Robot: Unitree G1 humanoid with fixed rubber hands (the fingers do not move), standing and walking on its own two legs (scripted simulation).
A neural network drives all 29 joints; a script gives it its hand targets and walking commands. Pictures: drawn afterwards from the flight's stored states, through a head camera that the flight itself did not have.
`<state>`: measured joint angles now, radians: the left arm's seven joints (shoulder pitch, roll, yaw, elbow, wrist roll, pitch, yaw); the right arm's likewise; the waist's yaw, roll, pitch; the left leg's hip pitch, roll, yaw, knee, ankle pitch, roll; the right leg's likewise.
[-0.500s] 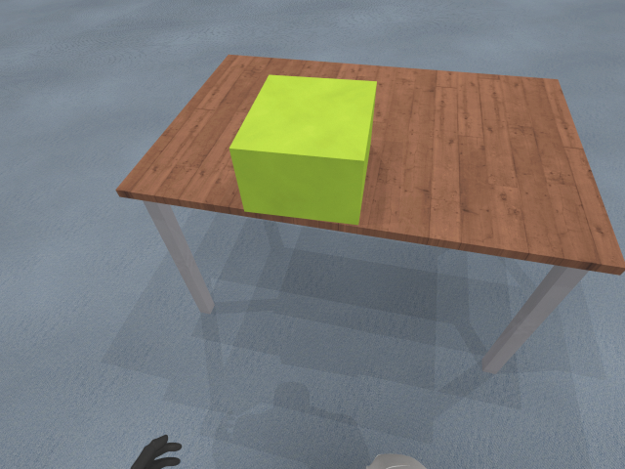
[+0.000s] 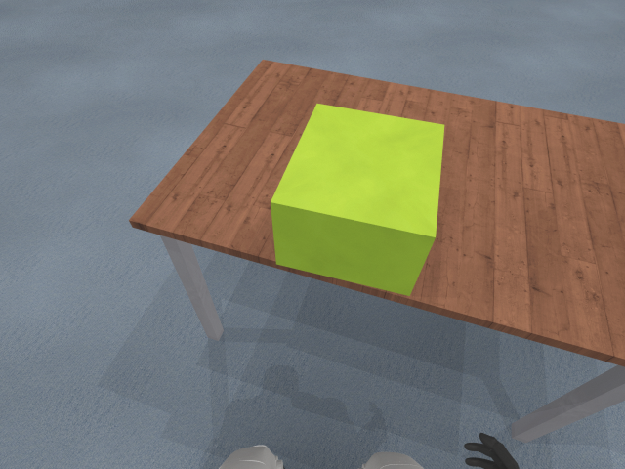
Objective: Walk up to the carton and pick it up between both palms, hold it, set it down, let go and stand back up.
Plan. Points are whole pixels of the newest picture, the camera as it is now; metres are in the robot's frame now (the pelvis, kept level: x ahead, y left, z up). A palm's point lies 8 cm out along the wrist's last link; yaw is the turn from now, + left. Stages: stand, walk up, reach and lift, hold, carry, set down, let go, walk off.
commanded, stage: walk up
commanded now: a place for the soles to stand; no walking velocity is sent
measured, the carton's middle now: (360, 194) +0.57 -0.07 -0.04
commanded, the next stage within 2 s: none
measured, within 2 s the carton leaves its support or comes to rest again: neither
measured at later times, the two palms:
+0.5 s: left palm (139, 445) +0.16 +0.24 -0.09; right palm out of the picture +0.10 -0.26 -0.11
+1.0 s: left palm out of the picture +0.11 +0.27 -0.10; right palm out of the picture +0.09 -0.26 -0.10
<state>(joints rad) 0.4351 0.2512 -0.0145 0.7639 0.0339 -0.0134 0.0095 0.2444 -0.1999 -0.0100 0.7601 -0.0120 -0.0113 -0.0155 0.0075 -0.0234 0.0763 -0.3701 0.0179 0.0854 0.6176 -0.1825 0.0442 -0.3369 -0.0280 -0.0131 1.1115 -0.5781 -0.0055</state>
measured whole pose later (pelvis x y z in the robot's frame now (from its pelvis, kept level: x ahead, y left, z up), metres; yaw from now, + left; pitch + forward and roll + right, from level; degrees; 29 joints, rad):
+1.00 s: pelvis +0.04 +0.01 +0.01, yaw -6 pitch +0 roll +1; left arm 0.35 0.27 -0.01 0.86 0.01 -0.02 0.01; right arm 0.27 -0.29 0.01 0.84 -0.03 0.01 0.01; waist 0.01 0.00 -0.01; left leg -0.30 0.01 0.13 0.53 -0.28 0.03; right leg -0.30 0.01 0.08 0.54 -0.23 0.00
